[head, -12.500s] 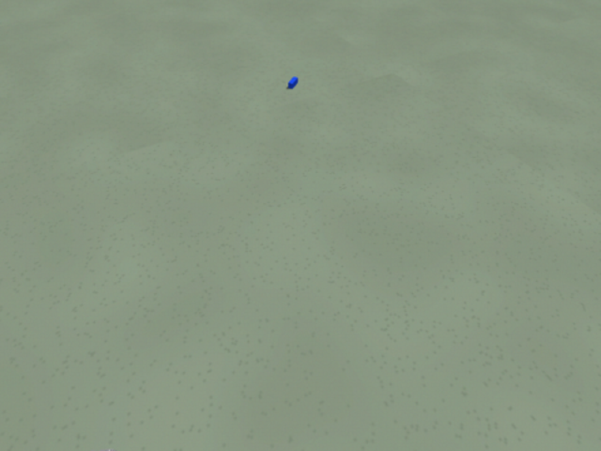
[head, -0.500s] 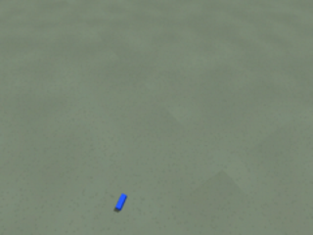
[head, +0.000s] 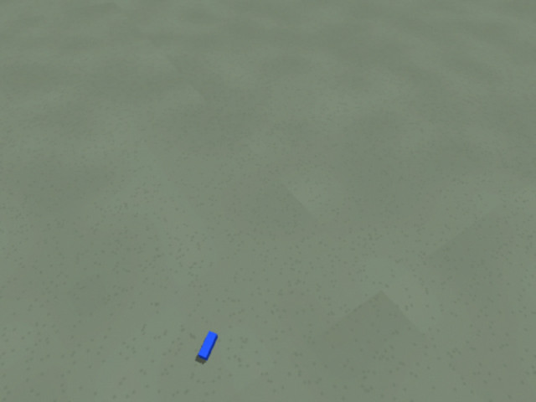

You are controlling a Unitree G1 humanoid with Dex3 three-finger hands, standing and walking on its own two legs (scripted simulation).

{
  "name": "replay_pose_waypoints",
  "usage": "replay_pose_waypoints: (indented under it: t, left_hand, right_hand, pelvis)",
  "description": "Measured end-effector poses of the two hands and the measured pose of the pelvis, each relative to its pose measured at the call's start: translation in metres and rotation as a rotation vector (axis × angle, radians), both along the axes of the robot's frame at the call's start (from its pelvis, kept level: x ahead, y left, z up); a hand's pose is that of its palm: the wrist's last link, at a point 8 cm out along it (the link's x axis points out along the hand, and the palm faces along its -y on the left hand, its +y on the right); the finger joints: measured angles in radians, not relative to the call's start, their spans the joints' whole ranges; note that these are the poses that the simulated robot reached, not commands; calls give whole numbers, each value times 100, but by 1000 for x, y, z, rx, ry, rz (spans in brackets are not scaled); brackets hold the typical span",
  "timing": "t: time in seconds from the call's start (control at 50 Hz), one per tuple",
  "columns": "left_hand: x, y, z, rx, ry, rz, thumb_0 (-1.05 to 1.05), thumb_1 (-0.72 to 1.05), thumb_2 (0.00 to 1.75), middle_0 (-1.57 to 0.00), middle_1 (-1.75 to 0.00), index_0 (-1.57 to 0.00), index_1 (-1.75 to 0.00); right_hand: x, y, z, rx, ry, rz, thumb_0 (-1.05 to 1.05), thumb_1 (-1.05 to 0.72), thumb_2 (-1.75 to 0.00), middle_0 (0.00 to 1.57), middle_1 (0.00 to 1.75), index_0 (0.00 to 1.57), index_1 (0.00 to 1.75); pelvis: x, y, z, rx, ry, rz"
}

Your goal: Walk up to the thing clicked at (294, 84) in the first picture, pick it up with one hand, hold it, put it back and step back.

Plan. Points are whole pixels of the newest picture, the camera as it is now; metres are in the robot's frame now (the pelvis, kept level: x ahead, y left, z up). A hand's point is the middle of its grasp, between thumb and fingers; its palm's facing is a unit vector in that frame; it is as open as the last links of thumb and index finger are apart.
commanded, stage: stand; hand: left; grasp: from above
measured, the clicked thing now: (208, 345) +0.42 +0.20 -0.77
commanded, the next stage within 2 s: rise first in 0.66 s
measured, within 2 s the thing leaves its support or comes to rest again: neither
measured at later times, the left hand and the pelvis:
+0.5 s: hand out of the picture +0.07 +0.25 -0.16, palm faces -0.03 -0.94 -0.34, open 7.4 cm; pelvis +0.00 +0.00 +0.00, yaw +0 degrees
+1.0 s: hand out of the picture +0.14 +0.25 -0.17, palm faces +0.00 -0.93 -0.36, open 8.8 cm; pelvis -0.02 +0.00 -0.02, yaw +0 degrees
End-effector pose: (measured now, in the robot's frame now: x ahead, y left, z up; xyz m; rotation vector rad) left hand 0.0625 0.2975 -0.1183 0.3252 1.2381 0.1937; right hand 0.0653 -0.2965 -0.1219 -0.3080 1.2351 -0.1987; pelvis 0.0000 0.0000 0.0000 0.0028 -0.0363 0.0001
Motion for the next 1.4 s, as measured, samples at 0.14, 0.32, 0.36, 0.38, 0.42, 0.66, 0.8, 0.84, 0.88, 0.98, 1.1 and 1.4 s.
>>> replay_pose_waypoints:
  t: [0.14, 0.32, 0.36, 0.38, 0.42, 0.66, 0.8, 0.84, 0.88, 0.98, 1.1, 1.4]
  left_hand:
    - [-2, -1, -1, 1, 5, 1, 1, 90, 90, -20, -30, -21, -30]
    - [1, -2, -1, -1, 1, -2, 1, 90, 90, -20, -30, -21, -30]
    - [2, -2, -1, -2, -2, -3, 1, 90, 90, -20, -30, -21, -30]
    - [2, -2, -1, -2, -3, -4, 1, 90, 90, -20, -30, -21, -30]
    - [3, -3, -1, -3, -5, -5, 1, 90, 90, -20, -30, -21, -30]
    - [4, -2, -1, -3, -8, -6, 1, 90, 90, -20, -30, -21, -30]
    - [4, -2, -1, -3, -17, 5, 1, 89, 90, -20, -31, -20, -31]
    - [17, -5, -1, -8, -73, 27, 1, 86, 90, -20, -34, -20, -34]
    - [32, -7, -5, -12, -97, 34, 1, 81, 89, -21, -39, -20, -40]
    - [69, -4, -14, 5, -130, -10, 1, 57, 86, -22, -59, -22, -60]
    - [77, -4, -20, 65, -84, -30, 1, 17, 82, -24, -77, -25, -77]
    - [57, 3, -61, 176, -17, -1, 0, -28, 74, -36, -81, -36, -82]
  right_hand:
    - [-1, -1, 0, 1, 6, -2, 0, -91, -90, 21, 30, 21, 30]
    - [1, -2, 0, -1, 2, -2, 0, -91, -90, 21, 30, 21, 30]
    - [1, -2, 1, -2, 2, -3, 0, -91, -90, 21, 30, 21, 30]
    - [1, -2, 1, -2, 1, -3, 0, -91, -90, 21, 30, 21, 30]
    - [1, -2, 1, -2, 0, -2, 0, -91, -90, 21, 30, 21, 30]
    - [2, 0, 1, -1, -6, -1, 0, -91, -90, 21, 30, 21, 30]
    - [2, 1, 1, 0, -17, -9, 0, -91, -90, 21, 30, 21, 30]
    - [6, 6, 2, 2, -72, -8, 0, -91, -90, 20, 30, 20, 30]
    - [7, 12, 0, 11, -103, -5, 0, -89, -89, 20, 30, 20, 30]
    - [5, 27, -8, 41, -145, -18, 0, -89, -89, 20, 30, 20, 30]
    - [0, 40, -13, 74, -175, -42, 0, -89, -89, 21, 30, 21, 30]
    - [42, 46, -34, 25, -306, 39, 1, -95, -90, 21, 30, 21, 30]
  pelvis:
    - [0, -1, 0, -1, 1, 1]
    - [1, -2, 0, -1, 2, 1]
    - [1, -2, 0, -2, 1, 1]
    - [1, -2, 0, -2, 1, 1]
    - [1, -2, 0, -2, 2, 1]
    - [1, -1, 0, -1, 0, -1]
    - [0, -1, -1, -2, 12, 1]
    - [-4, -1, -3, -2, 33, 9]
    - [-10, -1, -6, -2, 61, 12]
    - [-17, -3, -18, -2, 137, 4]
    - [-14, 0, -25, -5, 171, 0]
    - [-21, 7, -65, -23, 274, 3]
